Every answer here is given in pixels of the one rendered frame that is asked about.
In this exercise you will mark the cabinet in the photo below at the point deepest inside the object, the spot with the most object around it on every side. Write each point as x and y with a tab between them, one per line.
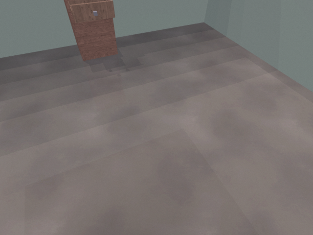
95	39

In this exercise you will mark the drawer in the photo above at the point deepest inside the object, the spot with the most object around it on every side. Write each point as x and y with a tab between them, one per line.
82	10

